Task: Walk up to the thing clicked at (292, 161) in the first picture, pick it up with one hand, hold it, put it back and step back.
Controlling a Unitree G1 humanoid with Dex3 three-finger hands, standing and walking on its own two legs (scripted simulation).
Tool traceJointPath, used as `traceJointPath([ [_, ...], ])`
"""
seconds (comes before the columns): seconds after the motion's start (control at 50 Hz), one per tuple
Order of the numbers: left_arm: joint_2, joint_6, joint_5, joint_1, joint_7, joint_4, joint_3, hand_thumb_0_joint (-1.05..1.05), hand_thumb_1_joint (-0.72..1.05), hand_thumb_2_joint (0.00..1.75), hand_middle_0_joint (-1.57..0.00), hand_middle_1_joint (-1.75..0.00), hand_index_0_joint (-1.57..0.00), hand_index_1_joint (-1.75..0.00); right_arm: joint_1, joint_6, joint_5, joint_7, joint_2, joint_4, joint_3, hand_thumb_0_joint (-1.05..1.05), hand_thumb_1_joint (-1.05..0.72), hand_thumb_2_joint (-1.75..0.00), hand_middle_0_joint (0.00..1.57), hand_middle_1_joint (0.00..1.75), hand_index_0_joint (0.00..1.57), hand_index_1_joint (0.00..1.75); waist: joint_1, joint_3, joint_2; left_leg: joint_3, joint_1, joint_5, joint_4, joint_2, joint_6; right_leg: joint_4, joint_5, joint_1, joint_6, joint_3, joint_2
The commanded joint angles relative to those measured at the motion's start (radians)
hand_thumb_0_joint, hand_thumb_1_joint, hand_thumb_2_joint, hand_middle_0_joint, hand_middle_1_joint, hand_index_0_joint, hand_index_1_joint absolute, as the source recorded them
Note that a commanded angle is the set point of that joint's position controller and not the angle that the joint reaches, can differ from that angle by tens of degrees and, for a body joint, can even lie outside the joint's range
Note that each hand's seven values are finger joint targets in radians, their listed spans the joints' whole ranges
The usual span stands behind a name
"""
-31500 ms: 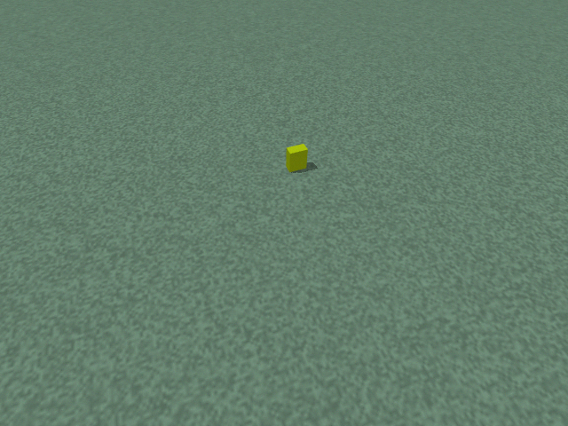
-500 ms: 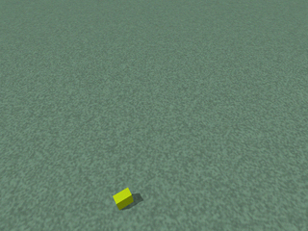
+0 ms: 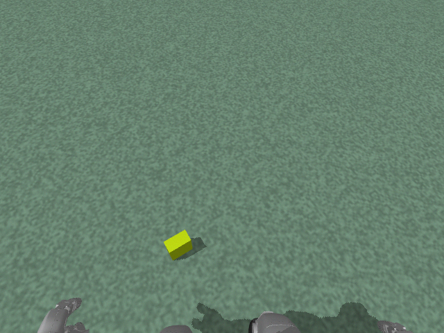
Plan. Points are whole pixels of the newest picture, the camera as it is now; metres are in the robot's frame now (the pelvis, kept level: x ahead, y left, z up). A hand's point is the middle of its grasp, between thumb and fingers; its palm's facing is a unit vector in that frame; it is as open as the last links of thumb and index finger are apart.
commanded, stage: step back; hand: left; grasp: from the side
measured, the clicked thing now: (178, 245) +0.46 +0.15 -0.69
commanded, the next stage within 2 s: none
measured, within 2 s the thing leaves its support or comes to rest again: neither
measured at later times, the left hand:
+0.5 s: hand out of the picture +0.04 +0.27 -0.15, palm faces -0.11 -0.91 -0.39, open 7.4 cm
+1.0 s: hand out of the picture -0.07 +0.30 -0.15, palm faces -0.04 -0.94 -0.33, open 7.4 cm
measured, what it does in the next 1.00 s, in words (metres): walks backwards: right foot, then left foot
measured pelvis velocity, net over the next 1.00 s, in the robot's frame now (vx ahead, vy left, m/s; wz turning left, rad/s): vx -0.20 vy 0.04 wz -0.06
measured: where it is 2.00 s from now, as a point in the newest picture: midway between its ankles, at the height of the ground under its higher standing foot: outside the picture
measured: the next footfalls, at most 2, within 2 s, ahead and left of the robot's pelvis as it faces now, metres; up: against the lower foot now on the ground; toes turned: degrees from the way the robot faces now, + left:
right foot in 0.42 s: -0.04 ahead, -0.10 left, +0.00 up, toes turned +0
left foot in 0.78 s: -0.13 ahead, +0.15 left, +0.00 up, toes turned -4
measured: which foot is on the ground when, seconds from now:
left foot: down 0.00-0.46, up 0.48-0.76, down 0.78-1.00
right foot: down 0.00-0.00, up 0.02-0.40, down 0.42-0.80, up 0.82-1.00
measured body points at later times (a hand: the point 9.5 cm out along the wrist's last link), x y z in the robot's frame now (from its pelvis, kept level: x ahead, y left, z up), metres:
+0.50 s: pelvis -0.08 +0.01 +0.00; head -0.01 +0.00 +0.44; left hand +0.04 +0.32 -0.12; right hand +0.01 -0.30 -0.13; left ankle -0.04 +0.10 -0.71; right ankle -0.08 -0.10 -0.72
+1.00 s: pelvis -0.20 +0.04 +0.01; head -0.14 +0.08 +0.46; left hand -0.07 +0.35 -0.12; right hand -0.11 -0.27 -0.08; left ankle -0.17 +0.15 -0.72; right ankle -0.24 -0.12 -0.63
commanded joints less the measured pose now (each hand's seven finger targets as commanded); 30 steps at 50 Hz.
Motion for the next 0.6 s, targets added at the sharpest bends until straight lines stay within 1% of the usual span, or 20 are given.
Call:
traceJointPath([
  [0.0,0.134,0.004,-0.014,-0.017,0.028,-0.123,0.039,0.0,0.9,0.9,-0.2,-0.3,-0.2,-0.3,0.088,-0.027,-0.034,-0.028,-0.257,-0.055,-0.062,0.0,-0.9,-0.9,0.2,0.3,0.2,0.3,-0.003,-0.224,0.136,-0.332,0.195,0.871,-0.217,0.295,0.127,0.373,-0.351,-0.114,-0.066,0.15,0.156],
  [0.02,0.129,0.005,-0.012,0.018,0.033,-0.127,0.036,0.0,0.9,0.9,-0.2,-0.3,-0.2,-0.3,0.078,-0.029,-0.025,-0.032,-0.281,-0.078,-0.065,0.0,-0.9,-0.9,0.2,0.3,0.2,0.3,-0.01,-0.237,0.177,-0.36,0.203,0.961,-0.205,0.339,0.153,0.439,-0.395,-0.139,-0.063,0.18,0.165],
  [0.04,0.138,0.007,-0.009,0.009,0.039,-0.121,0.036,0.0,0.9,0.9,-0.2,-0.3,-0.2,-0.3,0.051,-0.026,-0.026,-0.036,-0.28,-0.094,-0.07,0.0,-0.9,-0.9,0.2,0.3,0.2,0.3,-0.014,-0.228,0.198,-0.364,0.166,0.879,-0.233,0.33,0.12,0.49,-0.373,-0.142,-0.064,0.225,0.17],
  [0.06,0.157,0.009,-0.01,0.006,0.042,-0.111,0.042,0.0,0.9,0.9,-0.2,-0.3,-0.2,-0.3,0.008,-0.025,-0.027,-0.043,-0.265,-0.11,-0.068,0.0,-0.9,-0.9,0.2,0.3,0.2,0.3,0.001,-0.211,0.208,-0.32,0.157,0.803,-0.234,0.307,0.114,0.511,-0.339,-0.143,-0.066,0.244,0.164],
  [0.1,0.164,0.01,-0.021,0.064,0.035,-0.105,0.042,0.0,0.9,0.9,-0.2,-0.3,-0.2,-0.3,-0.033,-0.029,-0.03,-0.055,-0.207,-0.127,-0.053,0.0,-0.9,-0.9,0.2,0.3,0.2,0.3,0.044,-0.219,0.189,-0.205,0.251,0.845,-0.168,0.23,0.098,0.546,-0.239,-0.195,-0.059,0.221,0.16],
  [0.14,0.162,0.004,-0.01,0.079,0.031,-0.115,0.047,0.0,0.9,0.9,-0.2,-0.3,-0.2,-0.3,0.0,-0.032,-0.018,-0.061,-0.188,-0.136,-0.049,0.0,-0.9,-0.9,0.2,0.3,0.2,0.3,0.034,-0.236,0.161,-0.197,0.293,0.848,-0.15,0.228,0.104,0.55,-0.217,-0.183,-0.042,0.2,0.162],
  [0.18,0.155,-0.002,-0.005,0.057,0.029,-0.136,0.048,0.0,0.9,0.9,-0.2,-0.3,-0.2,-0.3,0.051,-0.031,-0.017,-0.065,-0.174,-0.136,-0.053,0.0,-0.9,-0.9,0.2,0.3,0.2,0.3,0.002,-0.225,0.138,-0.197,0.321,0.83,-0.151,0.22,0.104,0.45,-0.215,-0.169,-0.023,0.183,0.149],
  [0.22,0.158,-0.007,-0.003,0.045,0.027,-0.153,0.049,0.0,0.9,0.9,-0.2,-0.3,-0.2,-0.3,0.066,-0.028,-0.013,-0.066,-0.184,-0.142,-0.059,0.0,-0.9,-0.9,0.2,0.3,0.2,0.3,-0.014,-0.215,0.12,-0.195,0.329,0.791,-0.146,0.232,0.122,0.363,-0.219,-0.163,-0.014,0.166,0.14],
  [0.24,0.158,-0.008,-0.002,0.043,0.026,-0.154,0.053,0.0,0.9,0.9,-0.2,-0.3,-0.2,-0.3,0.073,-0.028,-0.012,-0.065,-0.194,-0.146,-0.061,0.0,-0.9,-0.9,0.2,0.3,0.2,0.3,-0.024,-0.208,0.128,-0.211,0.317,0.772,-0.147,0.254,0.153,0.322,-0.232,-0.138,-0.012,0.158,0.128],
  [0.26,0.16,-0.009,-0.001,0.047,0.025,-0.157,0.055,0.0,0.9,0.9,-0.2,-0.3,-0.2,-0.3,0.078,-0.027,-0.013,-0.064,-0.198,-0.151,-0.063,0.0,-0.9,-0.9,0.2,0.3,0.2,0.3,-0.027,-0.212,0.117,-0.212,0.308,0.746,-0.147,0.257,0.16,0.284,-0.232,-0.114,-0.014,0.146,0.119],
  [0.34,0.149,-0.022,0.007,0.114,0.016,-0.146,0.06,0.0,0.9,0.9,-0.2,-0.3,-0.2,-0.3,0.032,-0.024,-0.009,-0.053,-0.21,-0.174,-0.062,0.0,-0.9,-0.9,0.2,0.3,0.2,0.3,-0.001,-0.254,0.139,-0.208,0.227,0.6,-0.118,0.255,0.161,0.052,-0.164,0.034,-0.046,0.079,0.089],
  [0.38,0.143,-0.029,0.015,0.173,0.015,-0.122,0.062,0.0,0.9,0.9,-0.2,-0.3,-0.2,-0.3,-0.007,-0.019,-0.001,-0.049,-0.21,-0.183,-0.06,0.0,-0.9,-0.9,0.2,0.3,0.2,0.3,0.034,-0.263,0.105,-0.185,0.129,0.509,-0.076,0.234,0.126,-0.117,0.021,0.161,-0.069,0.068,0.089],
  [0.4,0.162,-0.034,0.017,0.185,0.016,-0.12,0.068,0.0,0.9,0.9,-0.2,-0.3,-0.2,-0.3,-0.019,-0.018,0.005,-0.046,-0.192,-0.184,-0.053,0.0,-0.9,-0.9,0.2,0.3,0.2,0.3,0.04,-0.275,0.049,-0.165,0.062,0.418,-0.042,0.2,0.09,-0.127,0.187,0.218,-0.09,0.14,0.047],
  [0.42,0.205,-0.038,0.021,0.184,0.015,-0.129,0.079,0.0,0.9,0.9,-0.2,-0.3,-0.2,-0.3,-0.026,-0.018,0.011,-0.045,-0.173,-0.194,-0.046,0.0,-0.9,-0.9,0.2,0.3,0.2,0.3,0.036,-0.27,-0.056,-0.12,-0.053,0.27,0.033,0.124,0.048,-0.141,0.297,0.261,-0.146,0.277,-0.05],
  [0.44,0.26,-0.035,0.01,0.134,0.011,-0.153,0.091,0.0,0.9,0.9,-0.2,-0.3,-0.2,-0.3,-0.037,-0.015,0.013,-0.043,-0.141,-0.197,-0.038,0.0,-0.9,-0.9,0.2,0.3,0.2,0.3,0.044,-0.204,-0.185,-0.032,-0.118,0.054,0.187,-0.036,-0.014,-0.21,0.359,0.19,-0.272,0.44,-0.191],
  [0.46,0.291,-0.039,0.018,0.087,0.013,-0.188,0.092,0.0,0.9,0.9,-0.2,-0.3,-0.2,-0.3,-0.036,-0.007,0.009,-0.05,-0.147,-0.185,-0.042,0.0,-0.9,-0.9,0.2,0.3,0.2,0.3,0.057,-0.168,-0.269,-0.055,-0.108,-0.275,0.393,-0.08,-0.031,-0.241,0.451,0.088,-0.375,0.572,-0.325],
  [0.48,0.272,-0.042,0.017,0.069,0.014,-0.207,0.091,0.0,0.9,0.9,-0.2,-0.3,-0.2,-0.3,0.002,-0.004,0.003,-0.05,-0.169,-0.175,-0.048,0.0,-0.9,-0.9,0.2,0.3,0.2,0.3,0.041,-0.136,-0.224,-0.114,-0.105,-0.3,0.489,-0.058,-0.04,-0.234,0.468,0.037,-0.383,0.573,-0.329],
  [0.52,0.212,-0.039,0.004,0.036,0.019,-0.232,0.083,0.0,0.9,0.9,-0.2,-0.3,-0.2,-0.3,0.042,-0.006,0.013,-0.042,-0.173,-0.153,-0.041,0.0,-0.9,-0.9,0.2,0.3,0.2,0.3,0.02,-0.13,-0.12,-0.137,-0.132,-0.231,0.522,-0.096,-0.033,-0.199,0.519,0.074,-0.322,0.368,-0.22],
  [0.54,0.189,-0.037,0.007,0.026,0.023,-0.234,0.077,0.0,0.9,0.9,-0.2,-0.3,-0.2,-0.3,0.049,-0.009,0.012,-0.043,-0.162,-0.147,-0.038,0.0,-0.9,-0.9,0.2,0.3,0.2,0.3,0.015,-0.135,-0.108,-0.126,-0.149,-0.206,0.527,-0.112,-0.038,-0.184,0.537,0.103,-0.291,0.31,-0.179],
  [0.58,0.181,-0.032,0.017,0.057,0.023,-0.239,0.075,0.0,0.9,0.9,-0.2,-0.3,-0.2,-0.3,0.055,-0.016,0.011,-0.047,-0.156,-0.157,-0.029,0.0,-0.9,-0.9,0.2,0.3,0.2,0.3,0.035,-0.161,-0.1,-0.098,-0.166,-0.171,0.465,-0.109,-0.053,-0.15,0.549,0.167,-0.263,0.275,-0.132],
])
